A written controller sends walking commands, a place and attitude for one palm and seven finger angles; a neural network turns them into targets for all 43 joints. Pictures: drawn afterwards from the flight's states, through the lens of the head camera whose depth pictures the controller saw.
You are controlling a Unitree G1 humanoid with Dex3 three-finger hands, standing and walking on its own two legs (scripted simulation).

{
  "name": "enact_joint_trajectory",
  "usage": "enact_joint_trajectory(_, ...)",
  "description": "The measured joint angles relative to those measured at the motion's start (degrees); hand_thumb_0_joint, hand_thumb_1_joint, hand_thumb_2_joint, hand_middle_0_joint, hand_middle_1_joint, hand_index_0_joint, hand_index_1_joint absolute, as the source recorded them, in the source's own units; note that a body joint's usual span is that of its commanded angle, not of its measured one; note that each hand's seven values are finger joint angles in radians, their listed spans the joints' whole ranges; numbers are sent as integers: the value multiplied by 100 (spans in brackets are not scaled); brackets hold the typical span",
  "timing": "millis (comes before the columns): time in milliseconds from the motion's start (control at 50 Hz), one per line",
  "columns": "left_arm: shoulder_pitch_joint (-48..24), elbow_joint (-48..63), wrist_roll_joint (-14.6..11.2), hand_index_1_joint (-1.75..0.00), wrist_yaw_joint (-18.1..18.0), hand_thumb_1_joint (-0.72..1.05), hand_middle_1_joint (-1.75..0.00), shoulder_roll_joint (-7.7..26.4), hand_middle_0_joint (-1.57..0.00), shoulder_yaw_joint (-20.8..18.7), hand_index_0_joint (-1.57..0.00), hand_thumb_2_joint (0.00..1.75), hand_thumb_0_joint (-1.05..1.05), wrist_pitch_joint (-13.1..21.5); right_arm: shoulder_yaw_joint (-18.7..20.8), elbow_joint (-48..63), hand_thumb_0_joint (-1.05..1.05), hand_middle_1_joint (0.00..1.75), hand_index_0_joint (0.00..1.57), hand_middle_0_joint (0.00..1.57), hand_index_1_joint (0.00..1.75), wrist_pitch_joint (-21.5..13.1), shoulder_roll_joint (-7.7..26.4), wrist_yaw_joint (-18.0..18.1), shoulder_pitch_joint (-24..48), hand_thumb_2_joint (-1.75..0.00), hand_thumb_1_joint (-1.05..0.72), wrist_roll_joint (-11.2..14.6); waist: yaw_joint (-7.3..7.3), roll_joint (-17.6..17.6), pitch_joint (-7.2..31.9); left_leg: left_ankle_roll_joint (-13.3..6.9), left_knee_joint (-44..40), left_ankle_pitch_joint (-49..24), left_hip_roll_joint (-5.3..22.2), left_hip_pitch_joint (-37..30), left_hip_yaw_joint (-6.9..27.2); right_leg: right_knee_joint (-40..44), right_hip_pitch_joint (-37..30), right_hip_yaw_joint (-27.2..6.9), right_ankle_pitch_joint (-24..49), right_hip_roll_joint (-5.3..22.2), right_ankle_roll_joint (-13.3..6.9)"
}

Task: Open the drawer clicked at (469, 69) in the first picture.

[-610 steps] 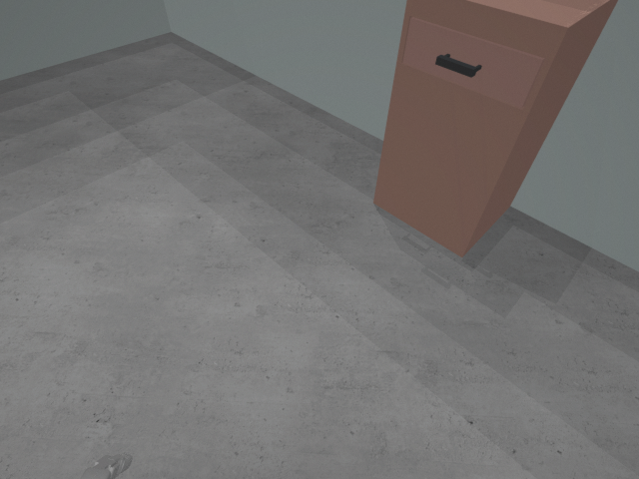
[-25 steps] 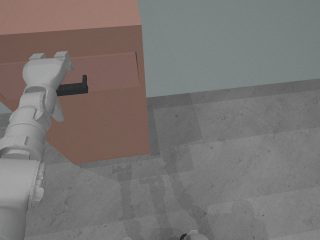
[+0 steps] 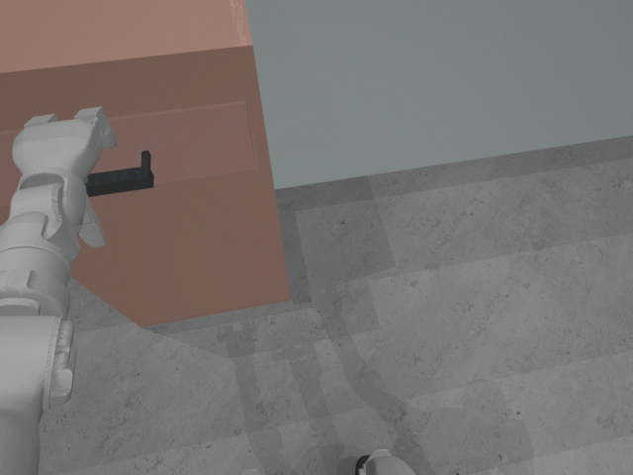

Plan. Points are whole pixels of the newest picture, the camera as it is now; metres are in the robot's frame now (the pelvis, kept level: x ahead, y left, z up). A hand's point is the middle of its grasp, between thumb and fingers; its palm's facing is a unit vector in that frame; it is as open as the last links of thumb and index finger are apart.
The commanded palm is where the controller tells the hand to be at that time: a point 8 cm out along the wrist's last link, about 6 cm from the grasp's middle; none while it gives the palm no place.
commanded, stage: move the hooked fingers above the handle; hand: left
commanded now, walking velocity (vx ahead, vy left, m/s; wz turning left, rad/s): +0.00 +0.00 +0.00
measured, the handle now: (108, 172) +0.55 +0.28 +0.00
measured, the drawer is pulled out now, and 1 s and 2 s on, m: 0.00 0.00 0.00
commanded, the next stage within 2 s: lower the fingers behind the handle in 0.60 s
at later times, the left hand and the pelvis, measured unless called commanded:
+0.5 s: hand (87, 174) +0.50 +0.27 +0.06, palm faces -0.05 +0.00 -1.00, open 13.8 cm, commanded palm +0.48 +0.26 +0.11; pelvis -0.01 +0.01 +0.00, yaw +0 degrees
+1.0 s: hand (93, 198) +0.48 +0.27 +0.03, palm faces -0.11 -0.01 -0.99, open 13.8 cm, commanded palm +0.48 +0.27 +0.09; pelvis +0.00 +0.01 +0.00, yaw +1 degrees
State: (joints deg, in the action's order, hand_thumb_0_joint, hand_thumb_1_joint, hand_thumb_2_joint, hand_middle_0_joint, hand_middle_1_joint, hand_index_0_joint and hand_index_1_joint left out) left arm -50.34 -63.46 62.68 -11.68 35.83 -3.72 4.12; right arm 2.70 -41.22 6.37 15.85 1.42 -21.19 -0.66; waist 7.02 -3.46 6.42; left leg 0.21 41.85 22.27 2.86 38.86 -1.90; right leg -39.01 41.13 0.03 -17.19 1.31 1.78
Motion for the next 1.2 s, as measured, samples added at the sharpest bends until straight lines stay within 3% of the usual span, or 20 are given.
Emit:
enact_joint_trajectory(120,95,238,-60,-120,209,-49,-121,69,-32,157,-32,30,0,324,78,-29,0,30,21,20,30,-43,-35,70,-73,-90,-90,11,-112,51,-14,4,-41,-42,-15,-45,68,85,-98,67,36,16,-3)
enact_joint_trajectory(220,-38,219,-52,-120,124,-49,-120,-51,-32,346,-32,30,-1,510,105,-59,0,30,21,20,30,-90,-15,74,-35,-90,-90,6,-106,119,16,-6,45,-22,-48,12,142,48,-98,137,14,51,6)
enact_joint_trajectory(400,-318,3,80,-120,-269,-49,-120,-187,-32,252,-32,30,0,212,65,13,0,30,21,20,30,-143,4,-41,93,-90,-91,-70,40,107,48,-46,230,30,-70,258,109,-98,143,93,-2,73,43)
enact_joint_trajectory(540,-307,-120,37,-120,-98,-49,-120,-121,-32,217,-32,30,0,-100,5,-2,0,30,21,20,30,-90,-67,-58,-2,-90,-91,-47,37,28,48,-68,168,32,-58,189,32,-36,107,18,24,57,70)
enact_joint_trajectory(660,-149,40,-39,-120,150,-49,-120,-133,-32,258,-32,30,0,132,0,-58,0,30,21,20,30,-64,-129,-7,-132,-89,-90,-26,-11,31,40,-67,75,23,-52,42,28,58,-39,18,34,49,68)
enact_joint_trajectory(760,-36,199,-19,-120,56,-49,-120,-166,-32,202,-32,30,0,367,28,-76,0,30,21,20,30,-58,-104,-9,-154,-89,-90,-52,-25,47,58,-57,100,45,-50,40,45,30,-46,34,5,48,58)
enact_joint_trajectory(980,48,-13,59,-120,-210,-49,-120,-195,-32,250,-32,30,0,200,89,-46,0,30,21,20,30,-99,-4,-45,24,-90,-90,-66,-56,82,23,-43,230,63,-46,247,84,-110,153,63,-30,46,43)
enact_joint_trajectory(1120,-26,63,93,-120,-318,-49,-120,-146,-32,128,-32,30,0,411,80,-68,0,30,21,20,30,-145,-5,2,102,-90,-90,-131,23,140,63,-27,392,111,-38,457,138,-255,340,108,-82,40,29)
enact_joint_trajectory(1200,-71,-63,80,-120,-413,-49,-120,-83,-32,76,-32,30,0,279,59,-75,0,30,21,20,30,-122,18,-36,117,-90,-91,-140,52,117,97,-31,499,162,-21,561,122,-345,449,87,-113,24,33)
